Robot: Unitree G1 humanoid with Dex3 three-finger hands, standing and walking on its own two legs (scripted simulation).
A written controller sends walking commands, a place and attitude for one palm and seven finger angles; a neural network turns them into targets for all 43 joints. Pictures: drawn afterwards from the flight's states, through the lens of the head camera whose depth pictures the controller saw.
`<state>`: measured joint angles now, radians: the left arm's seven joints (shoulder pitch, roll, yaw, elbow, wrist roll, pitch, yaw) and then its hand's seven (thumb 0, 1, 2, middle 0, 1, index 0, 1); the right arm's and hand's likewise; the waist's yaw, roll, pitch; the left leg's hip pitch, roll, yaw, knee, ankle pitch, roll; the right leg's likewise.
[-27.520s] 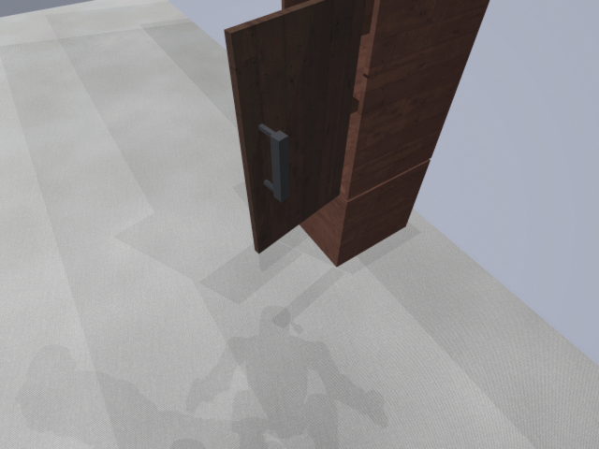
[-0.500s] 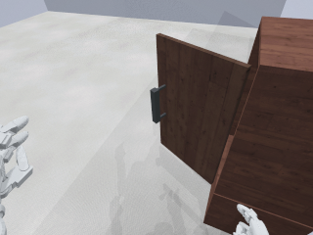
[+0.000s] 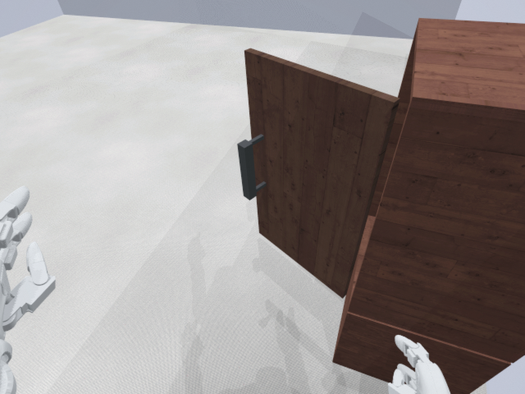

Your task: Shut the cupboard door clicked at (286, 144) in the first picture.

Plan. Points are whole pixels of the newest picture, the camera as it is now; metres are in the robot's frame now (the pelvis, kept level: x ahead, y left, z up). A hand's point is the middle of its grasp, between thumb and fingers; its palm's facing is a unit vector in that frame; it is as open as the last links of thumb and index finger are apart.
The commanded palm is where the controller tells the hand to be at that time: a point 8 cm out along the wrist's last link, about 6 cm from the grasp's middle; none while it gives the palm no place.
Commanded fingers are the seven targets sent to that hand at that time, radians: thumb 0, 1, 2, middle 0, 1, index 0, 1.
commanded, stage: step back with the hand held close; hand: left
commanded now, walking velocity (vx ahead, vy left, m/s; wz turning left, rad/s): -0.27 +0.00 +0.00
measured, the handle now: (254, 167) +0.65 +0.10 -0.03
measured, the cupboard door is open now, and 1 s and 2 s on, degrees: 64 64 64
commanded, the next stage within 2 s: stop stepping back and stand still in 1.36 s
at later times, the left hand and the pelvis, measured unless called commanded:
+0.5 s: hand (24, 302) +0.17 +0.29 +0.16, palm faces +0.40 -0.78 -0.48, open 7.4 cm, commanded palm +0.11 +0.32 +0.17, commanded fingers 0.00 0.90 0.90 -0.20 -0.30 -0.20 -0.30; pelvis -0.04 +0.03 -0.02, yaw -2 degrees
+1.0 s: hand out of the picture +0.10 +0.30 +0.15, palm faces +0.47 -0.76 -0.45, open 7.4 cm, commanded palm +0.03 +0.34 +0.17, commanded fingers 0.00 0.90 0.90 -0.20 -0.30 -0.20 -0.30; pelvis -0.10 +0.03 -0.03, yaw +2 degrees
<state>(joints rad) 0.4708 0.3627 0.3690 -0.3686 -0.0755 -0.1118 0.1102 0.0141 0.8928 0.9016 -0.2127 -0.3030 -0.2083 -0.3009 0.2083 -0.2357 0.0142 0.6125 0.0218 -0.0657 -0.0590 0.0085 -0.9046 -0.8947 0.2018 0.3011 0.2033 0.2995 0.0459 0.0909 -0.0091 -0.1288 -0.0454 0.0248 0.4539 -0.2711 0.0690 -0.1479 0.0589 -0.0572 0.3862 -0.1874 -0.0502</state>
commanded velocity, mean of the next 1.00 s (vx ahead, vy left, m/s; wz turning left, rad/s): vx -0.31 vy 0.00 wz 0.01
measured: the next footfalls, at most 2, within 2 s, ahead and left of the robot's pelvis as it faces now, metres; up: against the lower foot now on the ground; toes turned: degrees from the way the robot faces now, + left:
right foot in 1.36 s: -0.31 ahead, -0.11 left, +0.00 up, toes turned -6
left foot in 1.66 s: -0.17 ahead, +0.10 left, +0.00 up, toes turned -1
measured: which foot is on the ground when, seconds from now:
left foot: down 0.00-1.00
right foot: down 0.00-1.00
